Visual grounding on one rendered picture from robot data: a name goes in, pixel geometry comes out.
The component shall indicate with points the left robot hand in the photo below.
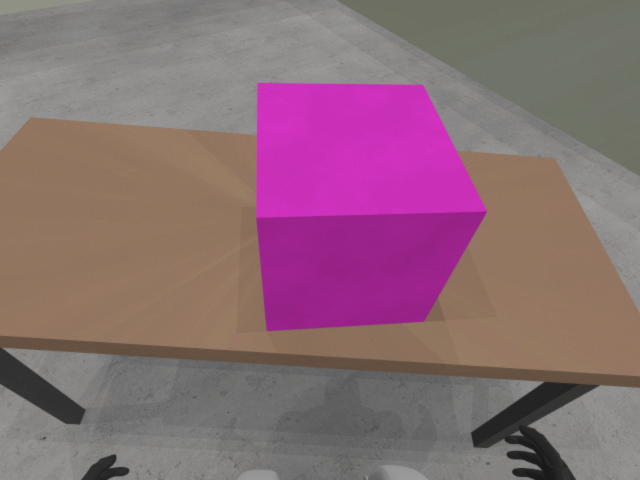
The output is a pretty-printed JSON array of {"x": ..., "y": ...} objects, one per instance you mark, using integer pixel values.
[{"x": 102, "y": 471}]

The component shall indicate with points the table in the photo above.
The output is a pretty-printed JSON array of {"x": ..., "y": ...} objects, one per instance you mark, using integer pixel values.
[{"x": 142, "y": 241}]

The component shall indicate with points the carton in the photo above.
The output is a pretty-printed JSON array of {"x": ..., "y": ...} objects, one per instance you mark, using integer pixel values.
[{"x": 363, "y": 205}]

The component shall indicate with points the right robot hand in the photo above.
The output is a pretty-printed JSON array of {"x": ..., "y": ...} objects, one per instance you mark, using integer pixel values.
[{"x": 546, "y": 457}]

